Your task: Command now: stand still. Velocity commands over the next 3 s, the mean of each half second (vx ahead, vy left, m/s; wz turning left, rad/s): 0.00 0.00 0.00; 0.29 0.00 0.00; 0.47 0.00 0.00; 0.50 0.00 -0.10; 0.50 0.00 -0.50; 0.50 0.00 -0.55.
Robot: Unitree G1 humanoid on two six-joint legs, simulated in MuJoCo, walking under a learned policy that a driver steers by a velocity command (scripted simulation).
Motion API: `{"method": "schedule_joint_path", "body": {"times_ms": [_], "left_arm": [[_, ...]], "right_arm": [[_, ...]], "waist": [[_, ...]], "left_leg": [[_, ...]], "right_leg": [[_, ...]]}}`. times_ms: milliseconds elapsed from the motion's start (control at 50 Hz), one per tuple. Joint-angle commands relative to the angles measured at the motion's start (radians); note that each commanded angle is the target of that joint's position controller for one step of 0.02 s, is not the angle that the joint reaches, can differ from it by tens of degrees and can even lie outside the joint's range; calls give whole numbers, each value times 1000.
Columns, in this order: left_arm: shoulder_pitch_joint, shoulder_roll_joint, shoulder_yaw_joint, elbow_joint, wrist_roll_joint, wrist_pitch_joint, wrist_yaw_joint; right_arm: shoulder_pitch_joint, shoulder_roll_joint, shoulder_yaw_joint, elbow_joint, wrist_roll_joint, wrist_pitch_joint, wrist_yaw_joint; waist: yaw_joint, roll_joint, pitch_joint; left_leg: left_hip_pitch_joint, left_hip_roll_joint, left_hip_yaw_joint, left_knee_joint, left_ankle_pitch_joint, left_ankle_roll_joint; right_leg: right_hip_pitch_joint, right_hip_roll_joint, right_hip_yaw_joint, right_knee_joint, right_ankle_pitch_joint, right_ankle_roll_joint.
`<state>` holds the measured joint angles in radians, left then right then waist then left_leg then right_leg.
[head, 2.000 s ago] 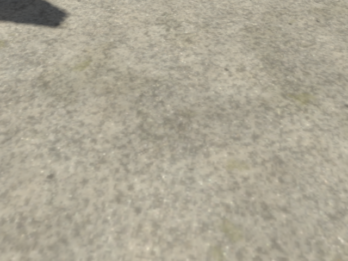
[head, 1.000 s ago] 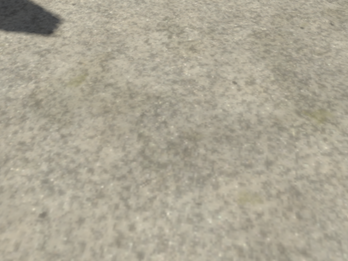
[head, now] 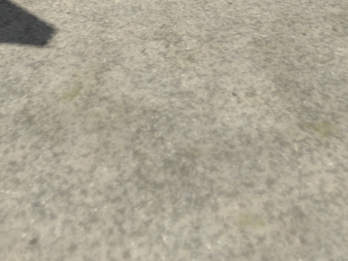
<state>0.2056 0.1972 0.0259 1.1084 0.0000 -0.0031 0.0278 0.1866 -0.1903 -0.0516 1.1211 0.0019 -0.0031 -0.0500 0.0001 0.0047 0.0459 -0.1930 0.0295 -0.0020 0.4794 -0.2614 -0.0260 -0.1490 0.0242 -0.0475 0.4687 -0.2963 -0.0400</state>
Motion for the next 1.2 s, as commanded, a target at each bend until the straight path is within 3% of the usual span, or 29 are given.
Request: {"method": "schedule_joint_path", "body": {"times_ms": [20,500,520,540,560,580,600,640,700,760,800,840,860,880,900,920,940,960,1000,1080,1200], "left_arm": [[45,92,13,-17,0,-6,3],[99,71,10,-17,-1,-14,4],[119,68,10,-9,-1,-12,6],[130,92,19,-8,-9,-9,9],[144,134,33,-11,-18,-7,12],[179,164,44,-13,-24,-10,13],[198,196,58,-17,-24,-19,14],[205,177,59,-28,-7,-50,14],[156,136,49,-60,-26,-71,6],[153,179,59,-70,-27,-63,2],[144,195,63,-74,-40,-58,-2],[128,169,53,-84,-37,-62,-5],[92,103,33,-102,-25,-68,-12],[93,19,15,-150,-17,-89,-12],[82,58,24,-164,-47,-104,-14],[31,105,30,-185,-62,-114,-21],[25,122,36,-181,-52,-117,-23],[37,126,43,-169,-34,-115,-18],[48,131,53,-156,-25,-100,-20],[-74,92,50,-195,-16,-84,-24],[-298,68,32,-264,-26,-90,-49]], "right_arm": [[36,-98,-14,-17,-1,-4,-4],[91,-80,-3,6,0,-6,-9],[111,-69,-1,16,0,-5,-10],[109,-69,-2,16,5,-4,-11],[92,-72,-4,3,9,-7,-12],[55,-73,-5,-21,10,-16,-11],[14,-66,-2,-47,12,-29,-4],[-31,-85,-13,-78,29,-55,14],[-21,-96,-26,-81,35,-87,33],[-23,-57,-18,-81,32,-97,45],[58,-60,-22,-53,33,-92,49],[216,-96,-42,-1,31,-83,43],[332,-167,-63,13,25,-88,37],[436,-278,-74,14,12,-100,44],[398,-237,-55,19,-6,-119,54],[287,-179,-34,-16,0,-132,61],[198,-141,-18,-44,1,-135,68],[137,-131,-10,-65,0,-133,74],[152,-102,0,-64,-5,-125,71],[253,-134,-3,-51,-10,-118,45],[317,-141,-7,-60,2,-106,29]], "waist": [[0,-1,-10],[-1,-6,10],[1,-14,-14],[10,-34,-2],[24,-78,25],[45,-125,58],[61,-168,96],[61,-135,137],[27,-72,87],[13,-113,44],[-34,-101,34],[-105,-60,-1],[-156,109,-23],[-143,348,-98],[-110,266,-89],[-78,162,4],[-47,103,32],[-17,79,31],[-1,96,30],[-24,55,38],[-73,62,77]], "left_leg": [[17,18,-14,-55,210,31],[-7,17,-13,-75,143,23],[-1,2,7,-64,64,23],[-34,-29,42,-13,-60,28],[-108,-58,79,71,-182,35],[-213,-59,97,177,-226,43],[-284,-21,68,301,-214,59],[-493,55,-20,540,-270,82],[-517,96,-22,433,-177,93],[-260,33,70,221,-111,67],[-60,-17,127,103,8,56],[146,-50,129,60,6,65],[249,115,-114,-73,-107,123],[387,354,-609,-264,-244,267],[333,417,-802,-338,-468,334],[258,390,-692,-328,-493,297],[196,330,-538,-323,-372,252],[135,280,-416,-331,-230,217],[77,207,-244,-352,-27,181],[127,189,-137,-362,259,203],[164,175,-48,-393,293,193]], "right_leg": [[-36,-61,58,-87,223,-14],[-64,-69,77,-129,135,-23],[-52,-65,78,-144,22,-29],[-57,-70,99,-164,-165,-49],[-63,-115,170,-204,-365,-88],[-52,-212,301,-276,-526,-140],[-66,-320,445,-339,-581,-201],[13,-413,561,-377,-471,-257],[90,-333,391,-348,-254,-183],[-46,-242,223,-310,-149,-151],[-173,-220,180,-242,-185,-144],[-283,-179,144,-86,-130,-114],[-388,-96,30,256,-38,-52],[-623,26,-5,618,-244,-11],[-718,-13,129,814,-244,-34],[-793,-76,142,864,-139,-63],[-768,-116,128,838,-25,-72],[-707,-144,124,763,54,-69],[-601,-165,101,651,130,-49],[-653,-155,66,477,246,-3],[-584,-106,17,160,399,5]]}}
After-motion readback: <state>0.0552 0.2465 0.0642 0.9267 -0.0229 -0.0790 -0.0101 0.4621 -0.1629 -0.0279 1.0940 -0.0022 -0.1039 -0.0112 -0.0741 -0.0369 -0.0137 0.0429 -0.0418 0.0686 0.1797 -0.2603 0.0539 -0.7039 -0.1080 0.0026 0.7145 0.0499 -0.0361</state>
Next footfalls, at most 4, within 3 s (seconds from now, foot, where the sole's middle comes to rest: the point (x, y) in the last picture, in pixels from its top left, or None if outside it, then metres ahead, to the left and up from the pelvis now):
0.86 left None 0.13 0.17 -0.78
1.38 right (198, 259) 0.51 -0.05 -0.78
1.90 left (136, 190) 0.81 0.20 -0.78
2.48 right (200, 146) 1.05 -0.09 -0.78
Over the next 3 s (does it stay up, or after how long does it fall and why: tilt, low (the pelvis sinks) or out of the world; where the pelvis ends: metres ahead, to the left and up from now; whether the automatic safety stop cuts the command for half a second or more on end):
stays up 1.22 -0.06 -0.02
